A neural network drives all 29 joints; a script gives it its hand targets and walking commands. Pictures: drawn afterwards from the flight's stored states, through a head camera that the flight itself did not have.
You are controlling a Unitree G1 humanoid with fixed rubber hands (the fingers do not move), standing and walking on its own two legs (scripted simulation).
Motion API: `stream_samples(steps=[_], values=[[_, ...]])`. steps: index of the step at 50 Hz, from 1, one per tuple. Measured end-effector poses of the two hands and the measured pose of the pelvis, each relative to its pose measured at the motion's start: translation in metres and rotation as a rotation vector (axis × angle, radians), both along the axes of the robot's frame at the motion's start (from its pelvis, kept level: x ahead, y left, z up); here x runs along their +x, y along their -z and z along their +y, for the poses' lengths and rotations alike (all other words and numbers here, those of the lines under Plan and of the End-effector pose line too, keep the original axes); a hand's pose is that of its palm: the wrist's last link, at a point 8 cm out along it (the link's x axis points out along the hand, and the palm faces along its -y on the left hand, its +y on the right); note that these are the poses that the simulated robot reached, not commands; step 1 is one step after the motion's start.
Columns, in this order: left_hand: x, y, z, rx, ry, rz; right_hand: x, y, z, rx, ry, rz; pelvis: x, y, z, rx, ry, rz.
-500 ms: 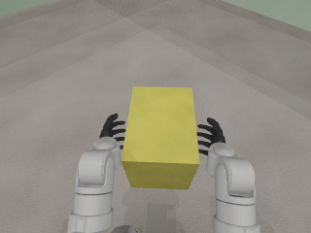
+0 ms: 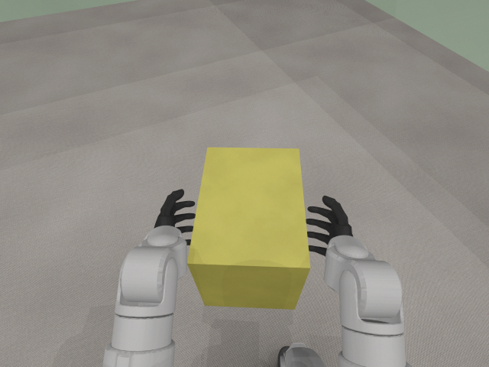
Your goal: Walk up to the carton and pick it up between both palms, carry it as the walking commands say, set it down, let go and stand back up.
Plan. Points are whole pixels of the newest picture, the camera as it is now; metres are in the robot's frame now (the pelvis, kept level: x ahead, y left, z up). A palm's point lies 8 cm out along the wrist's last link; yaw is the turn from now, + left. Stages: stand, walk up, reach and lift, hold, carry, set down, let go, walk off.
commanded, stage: carry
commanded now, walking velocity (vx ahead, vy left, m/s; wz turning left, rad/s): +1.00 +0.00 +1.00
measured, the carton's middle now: (251, 228) +0.36 -0.04 -0.02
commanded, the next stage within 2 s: none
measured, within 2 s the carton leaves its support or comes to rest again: neither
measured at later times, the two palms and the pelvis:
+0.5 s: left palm (97, 81) +0.70 +0.29 +0.06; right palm (200, 55) +0.80 +0.06 +0.07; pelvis +0.48 +0.05 -0.02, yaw +28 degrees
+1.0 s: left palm (48, 13) +0.94 +0.45 +0.10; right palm out of the picture +1.10 +0.26 +0.10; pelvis +0.79 +0.16 +0.02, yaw +39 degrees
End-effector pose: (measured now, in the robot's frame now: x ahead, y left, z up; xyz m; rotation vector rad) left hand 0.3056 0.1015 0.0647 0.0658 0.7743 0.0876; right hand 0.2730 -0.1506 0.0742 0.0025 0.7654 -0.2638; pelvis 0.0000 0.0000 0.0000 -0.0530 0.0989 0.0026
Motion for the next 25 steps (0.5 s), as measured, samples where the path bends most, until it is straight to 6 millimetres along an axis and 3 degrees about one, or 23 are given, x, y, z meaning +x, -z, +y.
stream_samples(steps=[3,5,12,17,22,25], values=[[0.049,-0.005,0.014,0.011,-0.130,-0.055,0.084,-0.002,0.012,0.006,-0.129,-0.054,0.065,0.008,-0.025,-0.009,-0.127,-0.001],[0.076,-0.011,0.029,0.037,-0.216,-0.058,0.135,-0.005,0.029,0.017,-0.213,-0.057,0.103,0.003,-0.034,-0.017,-0.203,0.010],[0.150,-0.033,0.093,0.033,-0.529,-0.041,0.286,-0.018,0.114,0.023,-0.509,-0.037,0.236,-0.013,-0.041,0.066,-0.369,0.027],[0.232,-0.033,0.128,0.054,-0.572,-0.062,0.384,-0.010,0.158,0.040,-0.545,-0.058,0.332,-0.002,-0.011,0.108,-0.410,0.010],[0.341,-0.013,0.169,0.066,-0.523,-0.081,0.477,-0.001,0.192,0.024,-0.513,-0.086,0.439,0.025,0.039,0.072,-0.416,-0.036],[0.395,0.000,0.186,0.035,-0.530,-0.030,0.527,0.005,0.207,-0.007,-0.502,-0.034,0.481,0.017,0.052,0.098,-0.473,0.005]])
